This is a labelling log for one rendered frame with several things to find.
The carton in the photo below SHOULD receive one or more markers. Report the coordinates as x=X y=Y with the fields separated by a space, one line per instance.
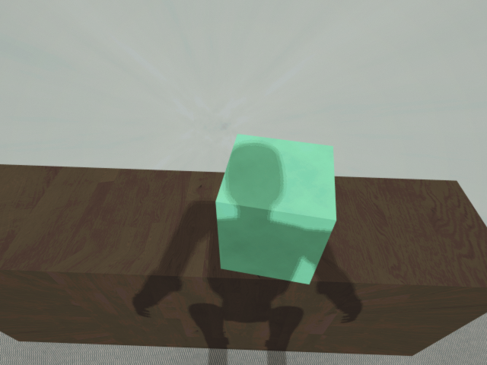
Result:
x=276 y=207

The pedestal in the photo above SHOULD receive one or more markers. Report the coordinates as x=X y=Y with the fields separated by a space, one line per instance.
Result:
x=131 y=257

